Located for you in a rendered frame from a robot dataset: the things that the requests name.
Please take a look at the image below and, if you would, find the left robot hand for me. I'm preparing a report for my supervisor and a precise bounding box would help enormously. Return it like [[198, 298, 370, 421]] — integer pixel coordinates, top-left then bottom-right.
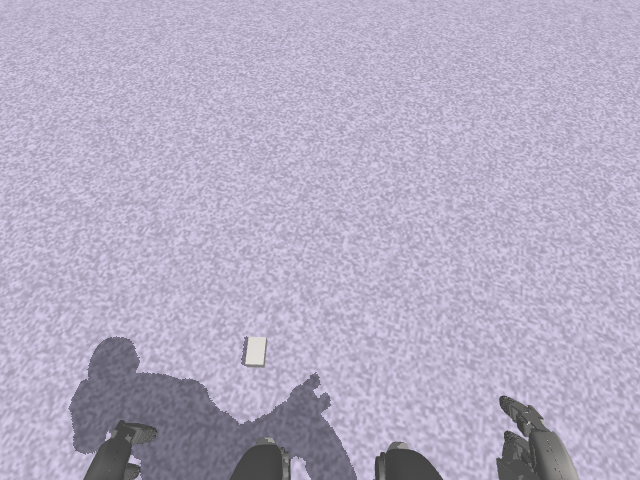
[[83, 420, 157, 480]]

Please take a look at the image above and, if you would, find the right robot hand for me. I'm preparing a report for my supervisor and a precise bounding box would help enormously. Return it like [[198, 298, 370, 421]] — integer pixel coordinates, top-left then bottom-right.
[[496, 396, 579, 480]]

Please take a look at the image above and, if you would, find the small box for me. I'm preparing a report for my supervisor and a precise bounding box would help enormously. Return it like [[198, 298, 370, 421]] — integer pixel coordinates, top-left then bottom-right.
[[245, 337, 267, 368]]

